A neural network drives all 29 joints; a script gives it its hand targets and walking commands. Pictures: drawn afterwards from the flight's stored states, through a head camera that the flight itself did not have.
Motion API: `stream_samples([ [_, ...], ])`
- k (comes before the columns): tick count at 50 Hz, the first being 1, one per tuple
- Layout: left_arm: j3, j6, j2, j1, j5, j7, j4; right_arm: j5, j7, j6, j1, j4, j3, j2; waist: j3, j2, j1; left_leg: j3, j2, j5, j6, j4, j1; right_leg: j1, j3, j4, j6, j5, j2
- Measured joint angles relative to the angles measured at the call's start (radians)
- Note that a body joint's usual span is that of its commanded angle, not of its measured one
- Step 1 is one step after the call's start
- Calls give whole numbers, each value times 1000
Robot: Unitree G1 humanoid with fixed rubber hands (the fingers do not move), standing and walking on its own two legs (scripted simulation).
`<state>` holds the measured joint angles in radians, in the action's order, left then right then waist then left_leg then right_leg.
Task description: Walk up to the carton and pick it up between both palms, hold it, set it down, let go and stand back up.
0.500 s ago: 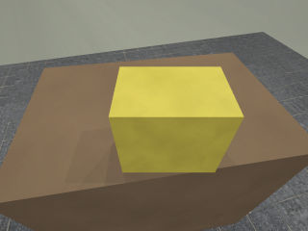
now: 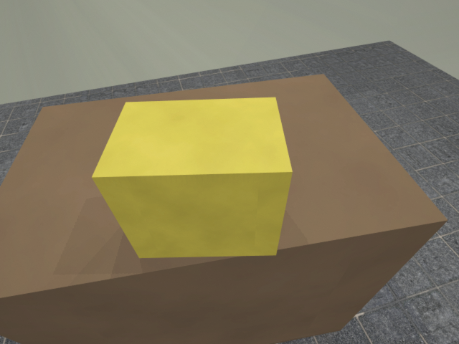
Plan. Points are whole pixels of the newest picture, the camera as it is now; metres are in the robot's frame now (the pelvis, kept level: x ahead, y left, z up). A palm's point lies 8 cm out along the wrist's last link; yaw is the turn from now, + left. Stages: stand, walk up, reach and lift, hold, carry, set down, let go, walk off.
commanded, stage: walk up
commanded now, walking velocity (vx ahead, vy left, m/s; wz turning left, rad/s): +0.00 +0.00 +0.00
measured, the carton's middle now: (203, 181) +0.37 +0.03 +0.12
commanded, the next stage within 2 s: stand in 0.26 s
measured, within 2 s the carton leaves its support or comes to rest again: neither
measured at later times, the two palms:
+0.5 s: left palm out of the picture -0.03 +0.20 -0.15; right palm out of the picture -0.02 -0.21 -0.15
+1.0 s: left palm out of the picture +0.12 +0.22 -0.10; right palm out of the picture +0.13 -0.18 -0.12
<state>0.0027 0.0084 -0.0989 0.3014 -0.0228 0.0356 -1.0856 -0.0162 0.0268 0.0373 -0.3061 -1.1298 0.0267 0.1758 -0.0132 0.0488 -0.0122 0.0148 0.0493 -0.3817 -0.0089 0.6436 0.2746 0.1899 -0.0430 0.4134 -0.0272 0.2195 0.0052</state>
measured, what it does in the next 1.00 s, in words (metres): steps on the spot: left foot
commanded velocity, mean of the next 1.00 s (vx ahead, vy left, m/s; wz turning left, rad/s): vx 0.00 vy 0.00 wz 0.00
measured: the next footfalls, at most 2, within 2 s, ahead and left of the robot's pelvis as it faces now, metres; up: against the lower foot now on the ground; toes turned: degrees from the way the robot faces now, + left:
left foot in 0.10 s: +0.02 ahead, +0.13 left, +0.00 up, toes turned +3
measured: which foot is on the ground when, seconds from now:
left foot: up 0.00-0.08, down 0.10-1.00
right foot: down 0.00-1.00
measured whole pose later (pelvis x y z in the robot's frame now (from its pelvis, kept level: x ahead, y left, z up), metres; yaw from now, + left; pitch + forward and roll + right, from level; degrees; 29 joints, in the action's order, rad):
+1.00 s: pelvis -0.01 +0.00 +0.00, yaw +2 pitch +5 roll +0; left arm 0.00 -0.63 -0.16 0.10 0.00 -0.04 -0.50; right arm 0.09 0.07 0.37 -0.07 -0.74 -0.01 0.10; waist 0.03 0.01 0.03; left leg 0.00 0.02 -0.17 -0.01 0.34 0.25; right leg 0.25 -0.02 0.31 -0.03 0.14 -0.03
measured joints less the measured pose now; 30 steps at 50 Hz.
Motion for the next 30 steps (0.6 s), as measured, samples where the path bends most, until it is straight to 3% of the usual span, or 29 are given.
stream_samples([
  [3,8,13,-1,0,4,0,-10,5,1,-14,6,0,-9,-17,-8,5,-2,4,-10,10,5,-38,-25,-2,-13,-14,-8,-7,-19],
  [5,10,15,-1,-3,8,1,-16,11,6,-25,7,-3,-17,-25,-13,10,-5,7,-9,106,6,-153,-75,-1,-25,-4,-12,2,-36],
  [8,3,11,-17,-9,19,1,-28,10,10,-37,9,-20,-28,-51,-17,-33,5,16,-17,123,-4,-220,-121,-12,-20,6,-5,12,-29],
  [13,-2,9,-23,-4,20,-3,-36,5,9,-45,9,-33,-34,-61,-16,-55,19,20,-21,131,-5,-247,-150,-40,-15,-23,-12,1,-28],
  [28,-2,10,-14,20,16,-2,-74,8,10,-50,4,-48,-34,-69,-30,-41,14,25,-22,142,-3,-264,-162,-49,-9,-37,-9,-9,-27],
  [30,15,-135,-33,-30,52,6,23,14,-8,33,56,18,36,-76,-9,-55,-2,24,-24,106,4,-176,-41,75,-7,64,-5,36,-23],
])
